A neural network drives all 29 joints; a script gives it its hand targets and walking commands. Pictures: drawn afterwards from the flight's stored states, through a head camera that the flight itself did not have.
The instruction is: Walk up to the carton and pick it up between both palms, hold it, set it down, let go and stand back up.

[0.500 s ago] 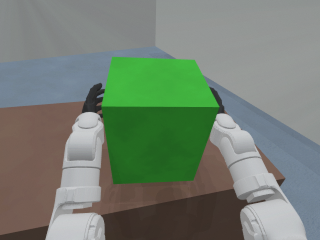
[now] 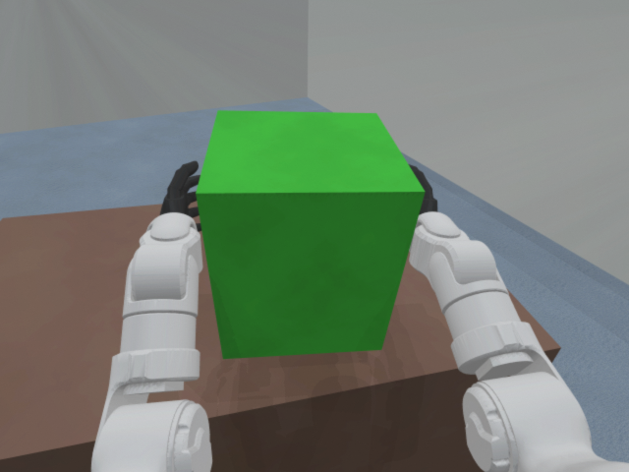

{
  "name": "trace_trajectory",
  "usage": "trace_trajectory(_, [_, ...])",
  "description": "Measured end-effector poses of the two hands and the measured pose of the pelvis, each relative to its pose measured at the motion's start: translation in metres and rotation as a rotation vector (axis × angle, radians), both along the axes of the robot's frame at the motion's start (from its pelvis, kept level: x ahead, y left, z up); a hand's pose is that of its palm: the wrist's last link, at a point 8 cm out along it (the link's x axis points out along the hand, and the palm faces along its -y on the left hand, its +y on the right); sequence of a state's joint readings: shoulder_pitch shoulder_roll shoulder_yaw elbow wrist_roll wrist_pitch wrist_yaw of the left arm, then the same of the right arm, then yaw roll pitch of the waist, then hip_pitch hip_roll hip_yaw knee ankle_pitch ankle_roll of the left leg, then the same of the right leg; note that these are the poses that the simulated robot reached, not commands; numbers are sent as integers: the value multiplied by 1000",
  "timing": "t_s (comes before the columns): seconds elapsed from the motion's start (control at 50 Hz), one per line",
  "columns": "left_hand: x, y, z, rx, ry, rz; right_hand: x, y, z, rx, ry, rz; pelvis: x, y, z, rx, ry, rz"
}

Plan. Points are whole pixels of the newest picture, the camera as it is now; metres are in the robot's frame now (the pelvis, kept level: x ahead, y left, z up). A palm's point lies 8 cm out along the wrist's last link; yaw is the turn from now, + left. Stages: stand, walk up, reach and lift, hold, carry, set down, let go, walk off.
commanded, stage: hold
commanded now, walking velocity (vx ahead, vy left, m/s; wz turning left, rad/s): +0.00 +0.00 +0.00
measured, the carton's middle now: (301, 233) +0.38 +0.01 +0.19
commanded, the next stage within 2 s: none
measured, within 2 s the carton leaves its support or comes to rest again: neither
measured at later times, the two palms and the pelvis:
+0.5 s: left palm (177, 227) +0.37 +0.17 +0.22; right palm (418, 220) +0.37 -0.14 +0.21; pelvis +0.01 +0.00 +0.00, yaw +1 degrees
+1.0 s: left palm (179, 218) +0.38 +0.17 +0.22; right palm (413, 219) +0.38 -0.13 +0.21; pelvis +0.01 +0.00 +0.00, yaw +1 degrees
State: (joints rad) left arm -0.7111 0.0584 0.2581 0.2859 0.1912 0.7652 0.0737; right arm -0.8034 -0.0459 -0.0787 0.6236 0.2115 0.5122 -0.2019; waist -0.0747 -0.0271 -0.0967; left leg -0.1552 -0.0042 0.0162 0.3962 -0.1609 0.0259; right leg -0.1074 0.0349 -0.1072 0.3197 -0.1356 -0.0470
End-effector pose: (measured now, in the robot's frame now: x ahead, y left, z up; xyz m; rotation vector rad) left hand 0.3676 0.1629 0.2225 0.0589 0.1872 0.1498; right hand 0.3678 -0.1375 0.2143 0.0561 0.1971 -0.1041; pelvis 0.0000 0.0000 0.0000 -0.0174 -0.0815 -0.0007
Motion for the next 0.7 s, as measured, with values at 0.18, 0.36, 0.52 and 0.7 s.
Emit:
trace_trajectory(0.18, [1,0,-4,-7,2,6,3,0,0,-13,1,7,4,-2,0,-1,6,2])
trace_trajectory(0.36, [0,3,-7,-11,-3,13,4,3,0,-8,-5,13,8,-3,0,-3,-2,14])
trace_trajectory(0.52, [-1,2,-5,-8,-8,10,3,2,0,3,-11,8,11,-1,0,-3,-14,14])
trace_trajectory(0.7, [-2,1,-3,-6,-9,4,0,0,-1,6,-13,3,10,1,0,-3,-21,3])
